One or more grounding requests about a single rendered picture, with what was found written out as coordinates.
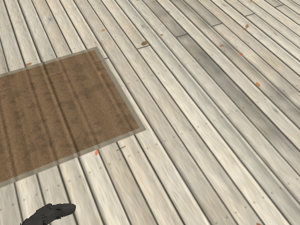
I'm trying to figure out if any left robot hand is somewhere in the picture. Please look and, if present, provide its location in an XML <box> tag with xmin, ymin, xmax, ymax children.
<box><xmin>20</xmin><ymin>203</ymin><xmax>76</xmax><ymax>225</ymax></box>

